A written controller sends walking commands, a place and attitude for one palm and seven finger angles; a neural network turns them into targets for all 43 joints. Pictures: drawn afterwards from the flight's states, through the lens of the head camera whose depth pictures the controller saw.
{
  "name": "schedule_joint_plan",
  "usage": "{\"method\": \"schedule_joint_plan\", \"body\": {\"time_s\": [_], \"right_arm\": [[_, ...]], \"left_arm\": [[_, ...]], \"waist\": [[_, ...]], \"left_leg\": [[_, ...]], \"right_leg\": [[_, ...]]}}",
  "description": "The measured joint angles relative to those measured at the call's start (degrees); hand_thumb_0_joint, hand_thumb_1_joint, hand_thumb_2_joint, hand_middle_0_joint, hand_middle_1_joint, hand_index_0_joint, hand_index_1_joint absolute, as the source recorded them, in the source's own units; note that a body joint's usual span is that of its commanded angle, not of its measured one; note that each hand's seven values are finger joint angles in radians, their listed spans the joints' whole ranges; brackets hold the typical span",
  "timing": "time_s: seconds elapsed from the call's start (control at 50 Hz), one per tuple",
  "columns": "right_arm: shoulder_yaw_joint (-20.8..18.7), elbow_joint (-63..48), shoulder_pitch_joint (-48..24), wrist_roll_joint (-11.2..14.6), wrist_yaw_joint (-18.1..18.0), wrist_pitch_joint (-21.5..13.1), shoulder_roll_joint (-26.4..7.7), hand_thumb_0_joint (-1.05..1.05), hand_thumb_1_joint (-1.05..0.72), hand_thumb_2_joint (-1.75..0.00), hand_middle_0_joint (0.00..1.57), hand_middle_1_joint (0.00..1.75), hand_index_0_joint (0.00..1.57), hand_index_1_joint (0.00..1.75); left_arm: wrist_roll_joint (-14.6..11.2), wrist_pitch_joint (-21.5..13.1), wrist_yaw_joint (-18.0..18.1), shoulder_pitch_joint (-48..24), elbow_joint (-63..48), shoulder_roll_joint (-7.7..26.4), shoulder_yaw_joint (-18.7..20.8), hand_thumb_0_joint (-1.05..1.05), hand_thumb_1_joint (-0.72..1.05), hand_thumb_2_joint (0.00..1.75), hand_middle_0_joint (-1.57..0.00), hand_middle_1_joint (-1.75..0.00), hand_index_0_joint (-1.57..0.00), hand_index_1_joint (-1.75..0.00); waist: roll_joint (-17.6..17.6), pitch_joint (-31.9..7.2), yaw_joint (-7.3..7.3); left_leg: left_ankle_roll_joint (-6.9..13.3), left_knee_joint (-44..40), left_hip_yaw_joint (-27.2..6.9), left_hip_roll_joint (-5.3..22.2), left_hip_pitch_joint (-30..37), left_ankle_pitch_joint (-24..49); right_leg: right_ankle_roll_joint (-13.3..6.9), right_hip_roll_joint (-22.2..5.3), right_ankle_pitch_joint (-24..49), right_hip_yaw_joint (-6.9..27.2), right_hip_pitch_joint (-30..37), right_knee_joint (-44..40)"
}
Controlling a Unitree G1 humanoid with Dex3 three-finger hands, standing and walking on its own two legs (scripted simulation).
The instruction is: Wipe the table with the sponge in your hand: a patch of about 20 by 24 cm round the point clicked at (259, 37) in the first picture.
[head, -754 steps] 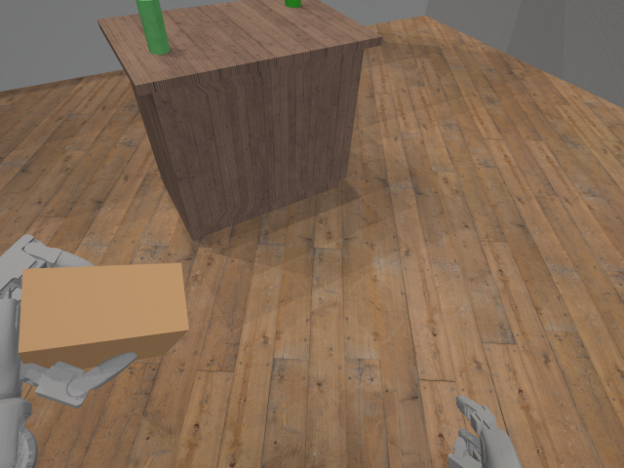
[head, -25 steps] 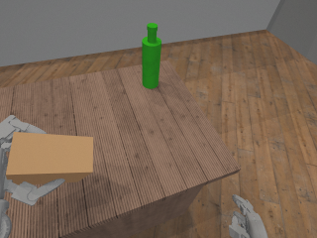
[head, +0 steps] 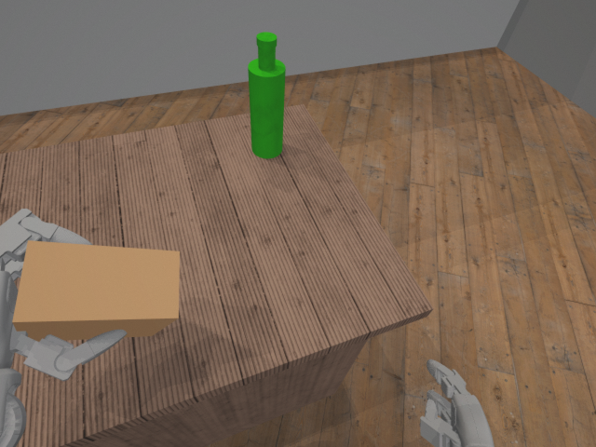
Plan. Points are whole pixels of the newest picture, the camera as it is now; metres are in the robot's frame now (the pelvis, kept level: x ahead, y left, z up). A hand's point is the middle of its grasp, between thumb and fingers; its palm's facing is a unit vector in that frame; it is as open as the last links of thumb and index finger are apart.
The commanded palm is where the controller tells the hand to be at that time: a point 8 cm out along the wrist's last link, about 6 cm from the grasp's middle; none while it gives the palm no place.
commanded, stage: shuffle to correct the standing spot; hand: left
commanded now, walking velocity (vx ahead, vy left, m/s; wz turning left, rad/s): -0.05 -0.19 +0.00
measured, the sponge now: (123, 297) +0.24 +0.21 +0.12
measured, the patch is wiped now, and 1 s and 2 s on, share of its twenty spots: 0.00 0.00 0.00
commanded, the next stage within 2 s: none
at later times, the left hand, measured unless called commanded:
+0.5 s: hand (119, 292) +0.23 +0.20 +0.15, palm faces +0.29 -0.86 -0.41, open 10.9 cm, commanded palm +0.17 +0.24 +0.17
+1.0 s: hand (76, 308) +0.21 +0.23 +0.16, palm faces +0.35 -0.86 -0.38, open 10.9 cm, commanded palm +0.15 +0.26 +0.17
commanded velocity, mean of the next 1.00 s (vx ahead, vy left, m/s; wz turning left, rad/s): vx -0.12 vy -0.19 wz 0.00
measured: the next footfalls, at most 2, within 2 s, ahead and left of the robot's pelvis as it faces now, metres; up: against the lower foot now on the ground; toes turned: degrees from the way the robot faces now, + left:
none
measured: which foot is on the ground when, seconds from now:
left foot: down 0.00-1.00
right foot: down 0.00-1.00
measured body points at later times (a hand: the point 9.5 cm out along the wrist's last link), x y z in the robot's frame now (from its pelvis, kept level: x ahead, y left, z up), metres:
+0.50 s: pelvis +0.01 -0.03 -0.01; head +0.05 -0.02 +0.44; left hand +0.21 +0.25 +0.17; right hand +0.17 -0.28 -0.08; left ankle +0.03 +0.12 -0.74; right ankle +0.00 -0.12 -0.74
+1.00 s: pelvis -0.01 -0.02 -0.01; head +0.02 +0.01 +0.44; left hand +0.18 +0.27 +0.18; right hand +0.15 -0.24 -0.09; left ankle +0.03 +0.12 -0.74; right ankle +0.00 -0.12 -0.74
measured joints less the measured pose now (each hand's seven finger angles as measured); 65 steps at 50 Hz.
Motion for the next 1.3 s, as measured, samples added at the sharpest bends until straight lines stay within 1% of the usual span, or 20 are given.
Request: {"method": "schedule_joint_plan", "body": {"time_s": [0.12, 0.24, 0.36, 0.42, 0.48, 0.56, 0.64, 0.7, 0.76, 0.84, 0.88, 0.94, 1.0, 1.06, 1.16, 1.3], "right_arm": [[-0.5, -0.1, -0.6, -0.2, 0.0, 0.2, -0.3, 0.02, -0.9, -0.9, 0.2, 0.3, 0.2, 0.3], [-1.3, -0.5, -1.2, 0.0, -0.2, 0.7, -1.2, 0.02, -0.9, -0.9, 0.2, 0.3, 0.2, 0.3], [-1.9, -0.6, -0.8, 0.2, -0.6, 1.5, -2.2, 0.02, -0.91, -0.9, 0.2, 0.3, 0.2, 0.3], [-2.1, -0.3, -0.3, 0.1, -0.9, 1.7, -2.5, 0.02, -0.91, -0.9, 0.2, 0.3, 0.2, 0.3], [-2.2, -0.1, 0.1, 0.1, -1.2, 1.8, -2.5, 0.02, -0.91, -0.9, 0.2, 0.3, 0.2, 0.3], [-2.1, -0.4, -0.2, -0.1, -1.5, 1.4, -2.1, 0.02, -0.91, -0.9, 0.2, 0.3, 0.2, 0.3], [-1.9, -0.8, -1.3, -0.3, -1.4, 0.8, -1.5, 0.02, -0.91, -0.9, 0.2, 0.3, 0.2, 0.3], [-1.7, -1.2, -1.8, -0.3, -1.2, 1.0, -1.0, 0.02, -0.91, -0.9, 0.2, 0.3, 0.2, 0.3], [-1.3, -1.4, -1.5, -0.1, -1.2, 1.1, -0.8, 0.02, -0.91, -0.9, 0.2, 0.3, 0.2, 0.3], [-0.9, -0.9, 0.0, -0.1, -1.3, 1.2, -0.8, 0.02, -0.9, -0.9, 0.2, 0.3, 0.2, 0.3], [-0.7, -0.3, 0.8, -0.2, -1.4, 1.3, -1.0, 0.02, -0.9, -0.9, 0.2, 0.3, 0.2, 0.3], [-0.5, 0.5, 1.4, -0.3, -1.5, 1.1, -0.6, 0.02, -0.9, -0.9, 0.2, 0.3, 0.2, 0.3], [-0.3, 0.5, 1.6, -0.4, -1.2, 0.9, 0.1, 0.02, -0.9, -0.9, 0.2, 0.3, 0.2, 0.3], [-0.1, 0.2, 1.4, -0.3, -0.6, 0.6, 0.5, 0.02, -0.9, -0.9, 0.2, 0.3, 0.2, 0.3], [-0.1, -0.3, 1.0, -0.1, 0.3, 0.7, 0.5, 0.02, -0.9, -0.9, 0.2, 0.3, 0.2, 0.3], [-1.1, 0.4, 0.3, 0.0, -0.2, 1.6, -0.9, 0.02, -0.9, -0.9, 0.2, 0.3, 0.2, 0.3]], "left_arm": [[-0.5, 0.4, -0.2, 0.0, -2.2, 0.1, -0.6, -0.01, -0.57, 1.02, -0.64, -1.36, -0.67, -1.34], [-1.5, 0.5, -0.5, 0.7, -3.7, 1.6, 0.7, -0.01, -0.57, 1.02, -0.64, -1.36, -0.67, -1.33], [-2.3, 1.2, -0.7, 2.7, -3.3, 2.1, 1.1, -0.01, -0.57, 1.02, -0.64, -1.36, -0.67, -1.33], [-2.5, 1.8, -0.7, 3.4, -3.4, 2.0, 1.0, -0.01, -0.57, 1.02, -0.64, -1.36, -0.67, -1.33], [-2.6, 2.1, -0.6, 3.8, -4.3, 2.1, 1.0, -0.01, -0.57, 1.02, -0.64, -1.36, -0.67, -1.33], [-2.5, 0.9, -0.7, 3.7, -6.5, 3.4, 2.0, -0.01, -0.57, 1.02, -0.64, -1.36, -0.67, -1.33], [-2.2, -1.3, -1.0, 2.9, -7.7, 4.9, 3.5, -0.01, -0.57, 1.02, -0.64, -1.36, -0.67, -1.33], [-2.3, -1.5, -1.2, 3.7, -7.7, 5.3, 4.2, -0.01, -0.57, 1.02, -0.64, -1.36, -0.67, -1.33], [-2.5, -0.9, -1.2, 5.0, -7.0, 4.8, 4.0, -0.01, -0.57, 1.02, -0.64, -1.36, -0.67, -1.33], [-2.3, 0.5, -0.8, 5.8, -6.0, 3.2, 2.5, -0.01, -0.57, 1.02, -0.64, -1.36, -0.67, -1.33], [-2.1, 1.2, -0.3, 5.3, -5.8, 2.2, 1.6, -0.01, -0.57, 1.02, -0.64, -1.36, -0.67, -1.33], [-1.7, 1.7, 0.2, 3.5, -5.4, 1.6, 1.0, -0.01, -0.57, 1.02, -0.64, -1.36, -0.67, -1.33], [-1.2, 1.5, 0.4, 1.6, -4.9, 2.1, 1.3, -0.01, -0.57, 1.02, -0.64, -1.36, -0.67, -1.33], [-1.0, 1.1, 0.4, 0.5, -4.5, 2.3, 1.7, -0.01, -0.57, 1.02, -0.64, -1.36, -0.67, -1.33], [-1.1, 0.7, -0.1, 1.9, -4.2, 2.3, 1.5, -0.01, -0.57, 1.02, -0.64, -1.36, -0.67, -1.33], [-2.1, 1.9, -0.5, 3.9, -4.6, 2.3, 0.7, -0.01, -0.57, 1.02, -0.64, -1.36, -0.67, -1.33]], "waist": [[0.1, 0.6, 0.17], [0.9, 0.5, -0.59], [1.3, -0.4, -1.49], [1.2, -0.5, -1.63], [0.9, -0.2, -1.63], [0.4, 1.0, -1.24], [0.3, 2.2, -0.94], [0.5, 2.2, -0.94], [0.8, 1.5, -0.92], [0.8, 0.0, -0.65], [0.6, -0.4, -0.48], [0.0, -0.4, -0.3], [-0.5, -0.4, -0.51], [-0.2, -0.2, -0.93], [1.2, -0.4, -1.51], [1.1, -0.3, -1.37]], "left_leg": [[-1.3, 1.4, -0.7, 1.5, -0.7, -0.7], [-2.2, 2.5, -1.0, 2.7, -1.4, -1.4], [-2.5, 3.6, -1.1, 3.2, -2.4, -2.1], [-2.4, 4.2, -1.2, 3.2, -2.7, -2.5], [-2.8, 4.4, -1.2, 3.2, -2.8, -2.5], [-2.9, 4.6, -1.3, 3.3, -3.4, -2.2], [-2.8, 4.8, -1.4, 3.3, -4.6, -1.4], [-2.6, 5.0, -1.2, 3.3, -5.4, -1.0], [-2.1, 5.7, -1.0, 3.1, -6.0, -1.2], [-1.1, 6.7, -0.8, 2.7, -6.4, -3.1], [-0.9, 6.3, -0.8, 2.4, -6.1, -2.4], [-1.3, 5.5, -0.8, 2.0, -5.1, -1.2], [-1.4, 4.9, -0.9, 1.7, -4.3, -1.2], [-1.5, 4.7, -1.3, 1.9, -3.8, -1.3], [-2.0, 4.6, -1.8, 2.7, -3.7, -1.7], [-2.5, 5.7, -1.6, 3.2, -3.6, -3.0]], "right_leg": [[-1.3, 1.5, -0.4, -0.6, -0.4, 0.7], [-2.4, 2.7, -1.0, -0.7, -1.2, 1.8], [-3.0, 3.2, -2.0, -0.8, -2.4, 3.4], [-3.2, 3.2, -2.5, -0.9, -2.8, 4.1], [-3.1, 3.2, -2.7, -0.9, -3.0, 4.5], [-2.9, 3.3, -2.2, -1.0, -3.5, 4.5], [-2.8, 3.3, -1.4, -1.1, -4.6, 4.6], [-2.7, 3.2, -1.0, -0.9, -5.5, 4.9], [-2.6, 3.1, -0.9, -0.8, -6.1, 5.4], [-2.2, 2.5, -1.1, -0.6, -6.2, 5.7], [-2.0, 2.3, -1.2, -0.6, -5.9, 5.6], [-1.5, 1.9, -1.4, -0.7, -5.1, 5.5], [-1.3, 1.6, -1.5, -0.9, -4.4, 5.3], [-1.6, 1.8, -1.4, -1.2, -3.5, 4.5], [-2.3, 2.7, -1.1, -1.6, -2.7, 3.1], [-3.0, 3.1, -2.8, -1.4, -3.2, 4.9]]}}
